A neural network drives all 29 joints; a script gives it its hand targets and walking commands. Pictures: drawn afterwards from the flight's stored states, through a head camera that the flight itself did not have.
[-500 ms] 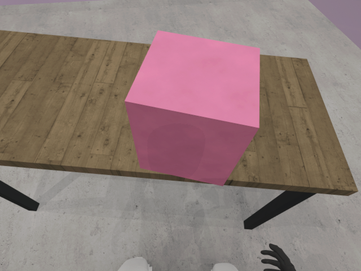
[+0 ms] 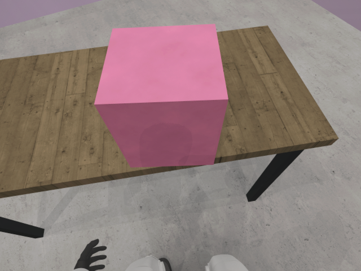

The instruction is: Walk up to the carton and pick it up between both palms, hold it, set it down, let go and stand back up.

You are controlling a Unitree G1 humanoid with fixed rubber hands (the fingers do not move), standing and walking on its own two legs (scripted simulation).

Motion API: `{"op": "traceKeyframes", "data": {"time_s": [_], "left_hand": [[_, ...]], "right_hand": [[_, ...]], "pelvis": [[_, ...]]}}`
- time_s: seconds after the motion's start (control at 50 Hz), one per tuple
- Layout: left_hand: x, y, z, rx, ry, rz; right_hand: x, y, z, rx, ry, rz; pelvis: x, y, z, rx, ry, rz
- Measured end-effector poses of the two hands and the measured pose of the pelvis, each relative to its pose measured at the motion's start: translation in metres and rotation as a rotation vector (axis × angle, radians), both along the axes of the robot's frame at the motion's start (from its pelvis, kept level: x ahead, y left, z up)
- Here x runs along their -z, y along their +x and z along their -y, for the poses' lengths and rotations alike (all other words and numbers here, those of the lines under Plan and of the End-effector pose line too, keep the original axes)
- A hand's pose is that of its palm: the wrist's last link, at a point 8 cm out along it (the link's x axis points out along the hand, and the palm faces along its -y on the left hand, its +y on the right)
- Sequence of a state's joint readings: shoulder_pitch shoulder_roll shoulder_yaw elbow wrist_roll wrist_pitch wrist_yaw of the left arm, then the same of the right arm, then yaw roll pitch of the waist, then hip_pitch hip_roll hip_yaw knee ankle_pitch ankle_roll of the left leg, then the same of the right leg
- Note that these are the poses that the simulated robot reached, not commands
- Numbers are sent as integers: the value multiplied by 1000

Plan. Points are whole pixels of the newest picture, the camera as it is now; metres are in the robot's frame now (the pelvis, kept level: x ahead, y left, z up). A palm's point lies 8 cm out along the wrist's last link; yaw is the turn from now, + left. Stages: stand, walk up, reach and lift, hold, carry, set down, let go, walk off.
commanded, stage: walk up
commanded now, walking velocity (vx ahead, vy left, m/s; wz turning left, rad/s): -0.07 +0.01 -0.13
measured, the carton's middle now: (168, 103) +0.44 +0.01 +0.07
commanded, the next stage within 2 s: stand in 0.68 s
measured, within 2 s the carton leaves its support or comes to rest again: neither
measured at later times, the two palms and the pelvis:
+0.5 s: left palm out of the picture -0.05 +0.24 -0.14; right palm out of the picture +0.03 -0.24 -0.13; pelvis -0.03 +0.01 +0.01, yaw +0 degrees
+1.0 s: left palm out of the picture +0.01 +0.23 -0.13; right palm out of the picture -0.07 -0.20 -0.13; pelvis -0.04 +0.01 +0.02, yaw -2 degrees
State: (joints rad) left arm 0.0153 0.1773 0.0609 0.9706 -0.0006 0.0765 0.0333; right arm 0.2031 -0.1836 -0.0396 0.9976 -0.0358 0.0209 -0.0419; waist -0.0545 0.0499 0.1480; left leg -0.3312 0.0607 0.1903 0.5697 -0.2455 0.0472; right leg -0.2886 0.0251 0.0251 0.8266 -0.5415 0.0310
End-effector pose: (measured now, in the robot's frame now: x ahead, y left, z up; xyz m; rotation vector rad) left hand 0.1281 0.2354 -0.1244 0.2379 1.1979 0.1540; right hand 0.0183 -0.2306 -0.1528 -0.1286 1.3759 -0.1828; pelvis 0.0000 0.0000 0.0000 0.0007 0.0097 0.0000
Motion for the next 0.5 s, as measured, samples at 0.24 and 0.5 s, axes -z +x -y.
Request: {"op": "traceKeyframes", "data": {"time_s": [0.24,0.5], "left_hand": [[-6,-126,38,-101,-12,-158],[15,-175,-1,-170,-65,-232]], "right_hand": [[-13,-16,60,-3,-32,-29],[-24,12,11,-65,-69,57]], "pelvis": [[-13,-15,27,-9,15,5],[-6,-26,-11,-2,24,5]]}}
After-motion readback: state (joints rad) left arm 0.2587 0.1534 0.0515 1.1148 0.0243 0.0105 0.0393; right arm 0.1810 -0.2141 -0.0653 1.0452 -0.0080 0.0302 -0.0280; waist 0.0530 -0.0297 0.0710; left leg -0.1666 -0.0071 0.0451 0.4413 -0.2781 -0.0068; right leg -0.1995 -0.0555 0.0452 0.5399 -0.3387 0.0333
